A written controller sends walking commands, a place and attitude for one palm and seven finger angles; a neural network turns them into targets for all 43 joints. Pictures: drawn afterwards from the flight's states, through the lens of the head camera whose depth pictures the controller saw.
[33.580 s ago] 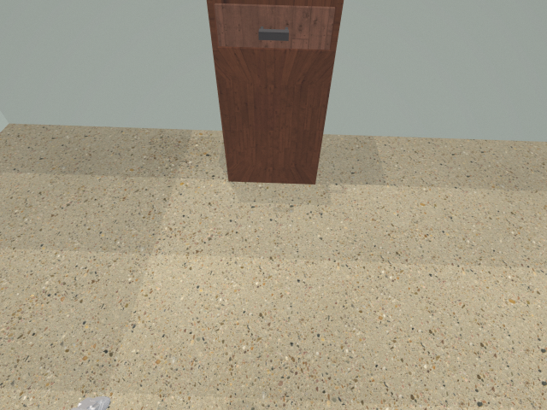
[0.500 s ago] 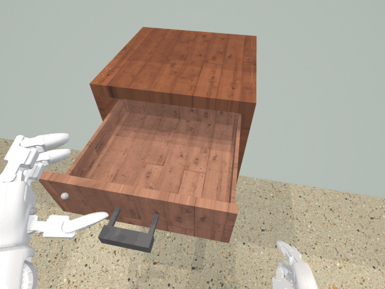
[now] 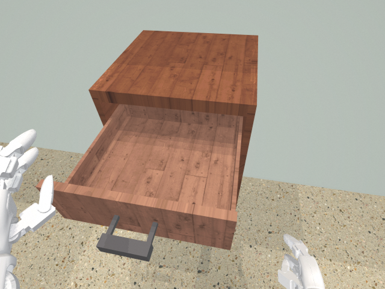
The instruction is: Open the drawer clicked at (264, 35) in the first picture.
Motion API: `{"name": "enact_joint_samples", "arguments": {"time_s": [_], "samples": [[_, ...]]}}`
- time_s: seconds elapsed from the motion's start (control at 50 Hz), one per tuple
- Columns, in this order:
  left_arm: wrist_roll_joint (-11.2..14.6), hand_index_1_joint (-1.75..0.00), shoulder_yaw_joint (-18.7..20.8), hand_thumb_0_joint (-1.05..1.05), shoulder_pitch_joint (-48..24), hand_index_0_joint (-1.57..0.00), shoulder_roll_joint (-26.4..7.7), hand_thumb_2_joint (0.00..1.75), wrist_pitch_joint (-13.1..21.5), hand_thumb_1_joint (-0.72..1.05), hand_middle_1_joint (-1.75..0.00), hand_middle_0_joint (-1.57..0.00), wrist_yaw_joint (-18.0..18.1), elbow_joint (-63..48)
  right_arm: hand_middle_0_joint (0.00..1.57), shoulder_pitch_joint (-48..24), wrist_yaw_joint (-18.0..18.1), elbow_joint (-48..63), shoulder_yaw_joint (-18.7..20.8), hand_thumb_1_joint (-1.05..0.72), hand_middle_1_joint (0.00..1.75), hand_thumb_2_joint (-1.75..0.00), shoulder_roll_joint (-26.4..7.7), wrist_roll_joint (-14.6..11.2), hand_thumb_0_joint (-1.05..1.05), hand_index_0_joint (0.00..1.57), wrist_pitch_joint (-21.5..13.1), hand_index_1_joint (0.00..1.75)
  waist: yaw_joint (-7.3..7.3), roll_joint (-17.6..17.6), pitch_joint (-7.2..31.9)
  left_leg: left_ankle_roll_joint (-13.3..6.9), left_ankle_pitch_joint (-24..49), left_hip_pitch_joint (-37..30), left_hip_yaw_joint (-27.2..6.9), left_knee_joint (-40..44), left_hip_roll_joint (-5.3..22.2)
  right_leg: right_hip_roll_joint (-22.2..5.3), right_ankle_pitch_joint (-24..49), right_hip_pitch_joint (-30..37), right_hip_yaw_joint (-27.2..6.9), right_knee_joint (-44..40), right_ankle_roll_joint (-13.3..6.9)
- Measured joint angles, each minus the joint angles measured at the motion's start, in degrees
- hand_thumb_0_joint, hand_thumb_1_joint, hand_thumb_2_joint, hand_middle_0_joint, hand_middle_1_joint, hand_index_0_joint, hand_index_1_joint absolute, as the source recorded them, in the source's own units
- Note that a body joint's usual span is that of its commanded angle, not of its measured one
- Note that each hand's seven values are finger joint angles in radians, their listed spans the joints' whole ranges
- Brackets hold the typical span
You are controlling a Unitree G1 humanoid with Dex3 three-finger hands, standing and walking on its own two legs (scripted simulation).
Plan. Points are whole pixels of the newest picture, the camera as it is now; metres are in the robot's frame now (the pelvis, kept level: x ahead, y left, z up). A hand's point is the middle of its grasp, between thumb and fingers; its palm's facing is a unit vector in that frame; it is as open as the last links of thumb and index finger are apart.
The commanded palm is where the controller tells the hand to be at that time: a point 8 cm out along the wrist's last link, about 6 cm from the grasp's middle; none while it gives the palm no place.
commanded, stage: draw the hand back to the body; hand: left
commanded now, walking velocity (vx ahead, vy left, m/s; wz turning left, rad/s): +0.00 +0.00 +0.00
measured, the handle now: (130, 235) +0.22 +0.16 +0.01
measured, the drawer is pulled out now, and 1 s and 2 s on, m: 0.29 0.29 0.29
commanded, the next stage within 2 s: step back with the hand held close in 0.14 s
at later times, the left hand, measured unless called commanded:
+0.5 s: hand (50, 214) +0.17 +0.23 +0.17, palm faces +0.36 -0.81 -0.47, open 7.4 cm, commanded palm +0.11 +0.28 +0.20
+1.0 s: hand out of the picture +0.08 +0.24 +0.18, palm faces +0.46 -0.81 -0.37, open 7.4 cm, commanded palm +0.02 +0.29 +0.20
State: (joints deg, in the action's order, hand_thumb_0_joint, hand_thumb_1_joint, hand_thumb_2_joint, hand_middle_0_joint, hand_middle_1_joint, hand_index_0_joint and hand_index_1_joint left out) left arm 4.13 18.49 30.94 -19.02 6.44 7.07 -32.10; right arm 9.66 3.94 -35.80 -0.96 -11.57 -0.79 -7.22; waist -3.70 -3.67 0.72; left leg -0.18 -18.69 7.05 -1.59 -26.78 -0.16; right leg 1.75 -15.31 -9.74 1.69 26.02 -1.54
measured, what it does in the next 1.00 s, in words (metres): shifts its weight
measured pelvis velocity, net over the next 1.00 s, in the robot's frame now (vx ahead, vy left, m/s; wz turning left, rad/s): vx -0.12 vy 0.01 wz -0.02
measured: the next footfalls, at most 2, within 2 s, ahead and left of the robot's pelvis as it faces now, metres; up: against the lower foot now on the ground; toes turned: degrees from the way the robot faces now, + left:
left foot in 1.48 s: -0.22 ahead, +0.09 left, +0.00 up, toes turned -1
right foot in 1.68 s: -0.21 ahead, -0.11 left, +0.00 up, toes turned -2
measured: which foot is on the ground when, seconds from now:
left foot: down 0.00-1.00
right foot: down 0.00-1.00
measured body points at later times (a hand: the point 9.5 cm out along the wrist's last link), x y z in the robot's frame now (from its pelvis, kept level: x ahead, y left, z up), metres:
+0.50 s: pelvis -0.03 +0.00 +0.00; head -0.02 -0.01 +0.45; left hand +0.15 +0.27 +0.20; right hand +0.14 -0.25 -0.08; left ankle -0.05 +0.12 -0.74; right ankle -0.01 -0.10 -0.74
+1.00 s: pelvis -0.12 +0.01 -0.02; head -0.12 +0.01 +0.43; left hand +0.05 +0.28 +0.20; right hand +0.04 -0.23 -0.10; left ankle -0.05 +0.12 -0.74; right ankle -0.02 -0.10 -0.74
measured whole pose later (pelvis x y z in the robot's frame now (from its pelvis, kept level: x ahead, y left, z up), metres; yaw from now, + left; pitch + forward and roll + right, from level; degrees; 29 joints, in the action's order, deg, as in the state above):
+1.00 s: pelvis -0.12 +0.01 -0.02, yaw -1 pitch +0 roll -1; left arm 0.9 22.1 32.9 -18.9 13.2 11.9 -35.7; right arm 15.0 4.1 -33.8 -1.4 -11.6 2.4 -6.8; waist 0.9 0.0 1.7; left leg -1.2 -15.9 24.3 0.0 -38.6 0.0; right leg 1.5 -9.9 -25.5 1.1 34.1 -1.4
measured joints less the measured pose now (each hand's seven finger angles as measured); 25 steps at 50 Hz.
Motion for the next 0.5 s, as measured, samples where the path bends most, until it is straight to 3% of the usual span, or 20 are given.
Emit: {"name": "enact_joint_samples", "arguments": {"time_s": [0.28,0.38,0.5], "samples": [[0.0,-0.31,0.4,0.01,0.6,-0.21,-0.4,0.89,1.0,0.88,-0.31,-0.21,-0.1,0.4,0.20,0.8,0.2,0.2,0.1,-0.91,0.30,-0.90,-0.1,-0.3,0.02,0.21,0.1,0.30,0.52,-0.4,0.2,0.6,0.1,0.6,-0.3,-0.6,0.6,0.6,0.0,-0.5,0.4,0.6,-0.7],[-1.3,-0.31,4.2,0.01,0.6,-0.21,-1.1,0.89,4.5,0.89,-0.31,-0.21,0.6,0.0,0.20,0.7,0.1,2.2,0.3,-0.91,0.30,-0.90,-1.1,0.2,0.01,0.21,2.4,0.30,2.72,-0.2,0.1,0.5,-0.1,4.4,-0.7,-3.1,1.0,0.9,0.9,-3.3,0.9,1.0,-0.9],[-1.7,-0.31,3.7,0.01,3.9,-0.21,-1.7,0.89,5.1,0.89,-0.30,-0.21,0.5,-0.8,0.20,1.3,-0.2,3.8,1.7,-0.91,0.30,-0.90,-1.7,-0.2,0.01,0.21,4.8,0.30,5.03,1.9,-0.1,0.0,0.8,6.9,0.7,-3.7,0.3,0.2,1.6,-6.8,-0.4,2.8,-0.2]]}}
